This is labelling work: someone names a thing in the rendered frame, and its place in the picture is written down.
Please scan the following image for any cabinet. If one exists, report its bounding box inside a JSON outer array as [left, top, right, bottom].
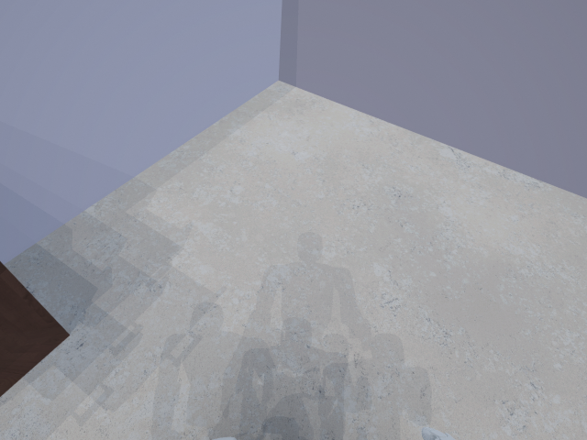
[[0, 261, 69, 397]]

